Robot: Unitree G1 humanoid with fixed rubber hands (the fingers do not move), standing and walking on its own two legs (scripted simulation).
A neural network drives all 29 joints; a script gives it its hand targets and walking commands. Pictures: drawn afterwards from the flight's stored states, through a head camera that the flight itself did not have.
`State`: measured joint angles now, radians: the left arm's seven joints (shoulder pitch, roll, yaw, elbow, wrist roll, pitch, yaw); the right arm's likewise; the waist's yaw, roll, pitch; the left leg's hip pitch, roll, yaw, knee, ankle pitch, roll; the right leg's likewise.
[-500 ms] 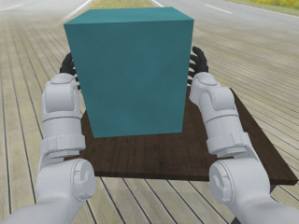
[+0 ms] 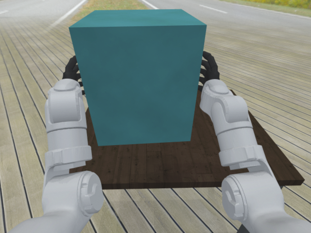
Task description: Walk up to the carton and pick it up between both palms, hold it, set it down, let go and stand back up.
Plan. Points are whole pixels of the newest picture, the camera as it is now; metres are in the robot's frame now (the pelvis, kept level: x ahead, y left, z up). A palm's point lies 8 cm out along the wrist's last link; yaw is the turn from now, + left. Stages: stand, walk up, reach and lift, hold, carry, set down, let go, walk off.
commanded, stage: hold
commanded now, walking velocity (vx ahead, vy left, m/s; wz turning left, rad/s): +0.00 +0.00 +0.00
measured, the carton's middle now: (141, 74) +0.43 +0.00 +0.28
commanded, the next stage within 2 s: set down in 1.72 s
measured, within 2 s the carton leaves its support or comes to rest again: neither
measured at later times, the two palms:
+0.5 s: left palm (70, 89) +0.37 +0.16 +0.27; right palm (206, 81) +0.36 -0.15 +0.29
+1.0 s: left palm (69, 94) +0.36 +0.17 +0.27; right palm (205, 86) +0.35 -0.15 +0.28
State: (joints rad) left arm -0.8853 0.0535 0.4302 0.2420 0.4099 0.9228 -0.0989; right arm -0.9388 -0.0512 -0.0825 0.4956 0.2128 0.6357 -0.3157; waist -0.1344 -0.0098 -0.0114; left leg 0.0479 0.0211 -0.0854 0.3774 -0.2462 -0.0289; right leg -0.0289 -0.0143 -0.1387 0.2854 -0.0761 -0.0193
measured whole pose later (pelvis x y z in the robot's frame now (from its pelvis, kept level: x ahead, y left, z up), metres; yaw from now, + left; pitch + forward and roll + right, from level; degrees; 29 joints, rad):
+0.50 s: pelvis -0.01 -0.01 +0.00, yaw +0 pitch -9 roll -1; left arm -0.96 0.09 0.47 0.40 0.42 0.88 -0.12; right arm -1.03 -0.04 -0.13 0.63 0.17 0.62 -0.29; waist -0.09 -0.02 -0.01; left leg 0.02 0.03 -0.09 0.37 -0.23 -0.04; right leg -0.07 0.00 -0.14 0.30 -0.07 -0.04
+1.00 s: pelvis +0.00 -0.01 +0.00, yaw +0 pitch -10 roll -1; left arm -0.85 0.05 0.42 0.23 0.39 0.91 -0.09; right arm -0.93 -0.04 -0.09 0.51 0.21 0.61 -0.32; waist -0.10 -0.01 0.00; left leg 0.04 0.03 -0.08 0.39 -0.25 -0.04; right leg -0.03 0.00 -0.14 0.28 -0.07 -0.03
